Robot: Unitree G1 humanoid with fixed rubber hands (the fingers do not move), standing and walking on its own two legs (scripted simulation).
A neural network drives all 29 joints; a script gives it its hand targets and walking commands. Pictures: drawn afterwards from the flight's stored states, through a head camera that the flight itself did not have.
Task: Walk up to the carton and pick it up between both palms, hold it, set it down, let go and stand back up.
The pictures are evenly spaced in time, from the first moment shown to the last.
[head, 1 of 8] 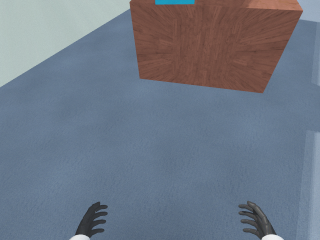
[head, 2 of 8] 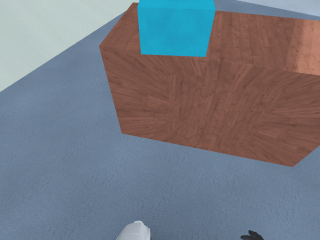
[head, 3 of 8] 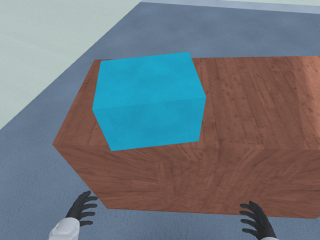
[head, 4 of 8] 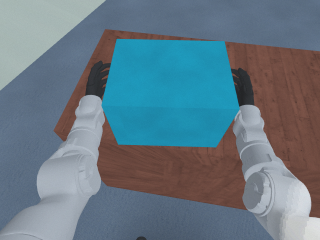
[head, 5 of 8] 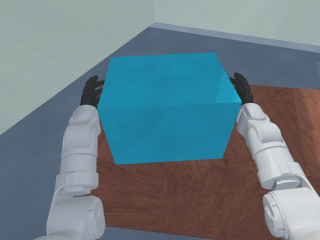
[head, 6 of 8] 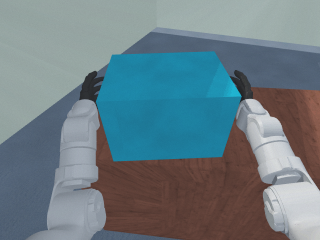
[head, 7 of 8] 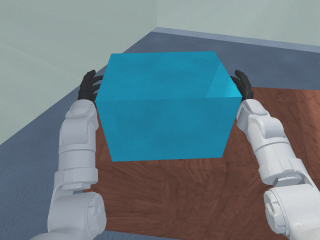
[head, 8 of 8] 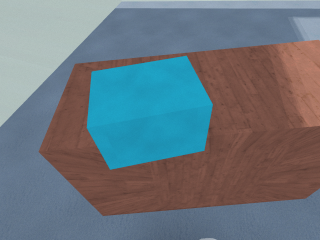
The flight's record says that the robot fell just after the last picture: no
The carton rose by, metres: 0.13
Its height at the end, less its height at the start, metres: +0.00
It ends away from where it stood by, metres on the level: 0.08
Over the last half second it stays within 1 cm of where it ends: yes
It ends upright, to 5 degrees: yes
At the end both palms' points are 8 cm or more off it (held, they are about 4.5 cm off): yes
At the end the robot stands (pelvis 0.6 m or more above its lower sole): yes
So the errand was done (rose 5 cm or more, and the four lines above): yes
